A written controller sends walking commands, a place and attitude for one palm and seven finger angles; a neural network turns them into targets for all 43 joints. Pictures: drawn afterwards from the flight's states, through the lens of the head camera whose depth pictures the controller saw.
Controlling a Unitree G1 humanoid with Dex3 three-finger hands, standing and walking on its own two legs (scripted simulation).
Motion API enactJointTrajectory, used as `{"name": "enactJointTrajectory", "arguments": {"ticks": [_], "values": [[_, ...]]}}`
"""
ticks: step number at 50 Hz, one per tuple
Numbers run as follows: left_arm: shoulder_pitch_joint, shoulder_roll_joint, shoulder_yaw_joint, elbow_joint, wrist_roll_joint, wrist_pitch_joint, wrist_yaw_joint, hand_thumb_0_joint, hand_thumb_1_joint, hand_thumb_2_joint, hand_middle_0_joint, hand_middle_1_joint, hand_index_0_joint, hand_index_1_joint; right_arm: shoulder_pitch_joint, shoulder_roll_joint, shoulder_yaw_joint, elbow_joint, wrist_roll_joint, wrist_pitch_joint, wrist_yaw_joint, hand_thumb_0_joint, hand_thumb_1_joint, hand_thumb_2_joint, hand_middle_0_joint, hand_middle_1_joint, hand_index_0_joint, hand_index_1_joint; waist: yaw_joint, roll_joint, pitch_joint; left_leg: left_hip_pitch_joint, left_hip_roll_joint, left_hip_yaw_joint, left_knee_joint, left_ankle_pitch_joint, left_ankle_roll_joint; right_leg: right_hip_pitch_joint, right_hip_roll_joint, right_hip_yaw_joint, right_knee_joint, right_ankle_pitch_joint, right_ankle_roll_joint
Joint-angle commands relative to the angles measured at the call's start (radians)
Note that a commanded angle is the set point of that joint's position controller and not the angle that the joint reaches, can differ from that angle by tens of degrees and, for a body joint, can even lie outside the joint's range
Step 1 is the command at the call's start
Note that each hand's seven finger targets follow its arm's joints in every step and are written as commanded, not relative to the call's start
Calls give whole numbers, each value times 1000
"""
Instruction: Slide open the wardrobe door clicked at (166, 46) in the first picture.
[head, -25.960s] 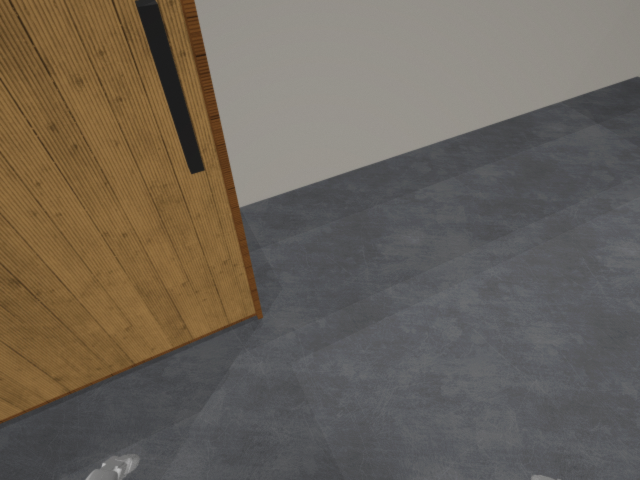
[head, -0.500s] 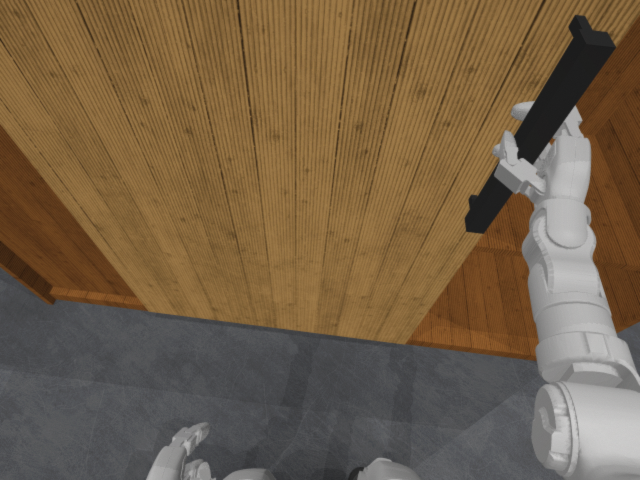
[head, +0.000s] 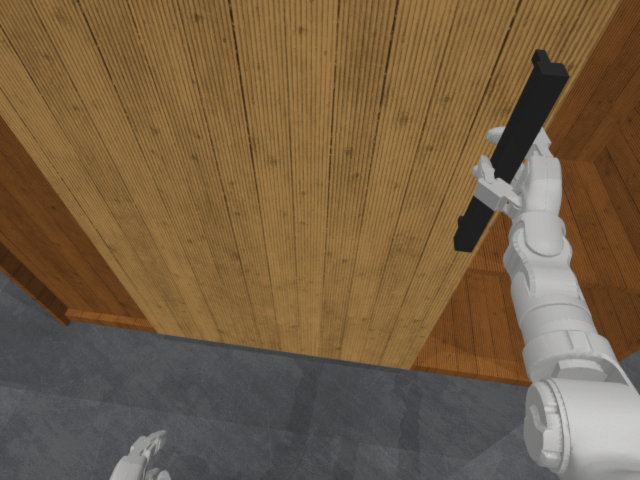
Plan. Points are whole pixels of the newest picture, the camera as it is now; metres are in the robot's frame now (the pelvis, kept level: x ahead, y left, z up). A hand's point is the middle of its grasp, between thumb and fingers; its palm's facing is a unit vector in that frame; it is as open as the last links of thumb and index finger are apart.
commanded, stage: loosen the grip on the handle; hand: right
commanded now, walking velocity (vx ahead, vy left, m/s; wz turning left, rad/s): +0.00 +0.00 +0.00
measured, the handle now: (495, 166) +0.50 -0.20 +0.13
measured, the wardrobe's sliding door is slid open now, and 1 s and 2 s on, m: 0.45 0.45 0.45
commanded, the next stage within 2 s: slip the hand off the handle in 0.66 s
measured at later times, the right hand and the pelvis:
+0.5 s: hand (485, 185) +0.45 -0.18 +0.13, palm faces +0.19 +0.98 -0.09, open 12.9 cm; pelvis -0.03 +0.00 -0.01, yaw +0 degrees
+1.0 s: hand (490, 183) +0.46 -0.18 +0.13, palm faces +0.16 +0.99 -0.06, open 14.0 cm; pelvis -0.01 -0.02 -0.01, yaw +1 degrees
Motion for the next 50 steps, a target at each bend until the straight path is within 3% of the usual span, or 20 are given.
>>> {"name": "enactJointTrajectory", "arguments": {"ticks": [1,3,4,5,6,7,8,9,11,14,16,17,20,22,25,37,38,42,46,50], "values": [[-6,151,48,-99,7,-25,19,0,900,900,-200,-300,-200,-300,-341,-152,8,-154,-43,-58,34,0,-900,-900,450,1400,450,1400,2,52,-365,89,144,-109,-56,330,-32,170,-116,96,-31,301,-13],[-8,148,44,-100,7,-20,20,0,900,900,-200,-300,-200,-300,-324,-146,11,-135,-42,-58,36,0,-900,-900,450,1400,450,1400,3,45,-360,94,143,-103,-51,357,-33,167,-118,95,-32,328,-14],[51,178,141,-137,28,-68,-19,0,900,900,-200,-300,-200,-300,-933,-721,-369,-365,-168,-80,41,0,-900,-900,450,1400,450,1400,-20,122,-304,53,104,-190,-104,482,-57,152,-65,39,11,296,-46],[20,158,77,-108,39,-136,-30,0,900,900,-200,-300,-200,-300,-767,-315,-155,47,-127,24,80,0,-779,-842,450,1400,450,1400,113,241,-597,136,12,-59,71,745,14,91,51,55,-74,505,-57],[103,168,98,-57,6,-125,-27,0,900,900,-200,-300,-200,-300,-570,-310,-278,69,-78,44,73,0,-658,-783,450,1400,450,1400,79,225,-539,37,29,-19,75,681,0,128,25,74,7,562,-45],[120,170,96,-72,22,-122,-39,0,900,900,-200,-300,-200,-300,-447,-169,-177,42,-70,45,100,0,-538,-725,450,1400,450,1400,61,138,-553,9,37,-7,75,625,-1,156,19,85,25,622,-17],[106,180,91,-60,26,-111,-43,0,900,900,-200,-300,-200,-300,-504,-259,-263,-59,-26,3,93,0,-417,-667,450,1400,450,1400,26,-66,-572,-34,35,-33,28,492,-10,249,11,79,15,591,-4],[83,173,96,-70,41,-116,-45,0,900,900,-200,-300,-200,-300,-514,-322,-288,-114,-37,-24,76,0,-296,-608,450,1400,450,1400,21,-169,-557,-41,36,-47,11,430,1,272,14,75,24,544,-1],[84,142,80,-93,40,-119,-66,0,900,900,-200,-300,-200,-300,-499,-196,-145,-136,-80,-80,50,0,-54,-492,450,1400,450,1400,56,-112,-444,-104,22,-38,1,356,2,192,21,63,28,405,-23],[87,163,83,-115,31,-113,-78,0,900,900,-200,-300,-200,-300,-484,-195,-97,-81,-113,-113,31,0,308,-317,450,1400,450,1400,94,101,-354,-151,18,-36,-15,198,-14,51,23,74,10,143,-44],[75,173,78,-129,19,-116,-71,0,900,900,-200,-300,-200,-300,-503,-221,-121,-47,-75,-104,35,0,550,-200,423,1367,423,1367,84,114,-352,-135,25,-64,-50,43,-19,-12,37,66,-16,-21,-42],[71,180,76,-132,17,-118,-65,0,900,900,-200,-300,-200,-300,-513,-271,-156,-41,-67,-105,36,0,550,-200,410,1350,410,1350,75,86,-360,-122,31,-79,-60,2,-16,-21,38,63,-14,-54,-45],[81,173,65,-128,9,-133,-57,0,900,900,-200,-300,-200,-300,-594,-260,-102,-32,-71,-102,49,0,550,-200,370,1300,370,1300,90,30,-358,-146,33,-102,-84,-122,-18,-44,49,58,-21,-132,-45],[101,181,64,-119,12,-137,-53,0,900,900,-200,-300,-200,-300,-575,-300,-135,2,-70,-95,41,0,550,-200,343,1267,343,1267,85,48,-347,-146,35,-101,-90,-145,-17,-62,46,67,-23,-146,-45],[94,175,67,-125,12,-154,-45,0,900,900,-200,-300,-200,-300,-661,-292,-122,-140,-51,-113,30,0,550,-200,303,1217,303,1217,78,-22,-457,-106,25,-101,-76,-104,-12,8,45,75,-32,-116,-46],[139,174,75,-105,26,-148,-52,0,900,900,-200,-300,-200,-300,-492,-249,-147,-230,-48,-83,-10,0,550,-200,250,1150,250,1150,57,-6,-446,-97,0,-37,-19,200,-3,113,22,105,-10,202,-36],[155,170,68,-83,27,-143,-51,0,900,900,-200,-300,-200,-300,-476,-201,-118,-92,-52,-66,-10,0,550,-200,250,1150,250,1150,85,29,-354,-150,0,-33,-23,181,-8,70,23,106,-5,171,-34],[151,180,66,-106,34,-126,-48,0,900,900,-200,-300,-200,-300,-490,-335,-217,-124,-71,-78,-18,0,550,-200,250,1150,250,1150,55,53,-398,-110,5,-39,-11,152,-8,38,30,109,-5,131,-37],[133,163,58,-126,30,-121,-52,0,900,900,-200,-300,-200,-300,-476,-270,-170,-141,-73,-80,-6,0,550,-200,250,1150,250,1150,47,-6,-427,-136,4,-34,6,155,-3,73,28,118,0,154,-26],[121,165,54,-143,27,-107,-44,0,900,900,-200,-300,-200,-300,-450,-346,-232,-134,-66,-75,0,0,550,-200,250,1150,250,1150,35,45,-420,-93,6,-41,5,173,-7,24,33,105,5,141,-33]]}}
